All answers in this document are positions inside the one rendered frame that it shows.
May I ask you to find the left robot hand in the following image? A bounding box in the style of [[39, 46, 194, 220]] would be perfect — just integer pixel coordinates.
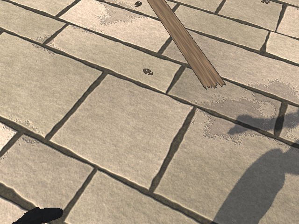
[[12, 207, 64, 224]]

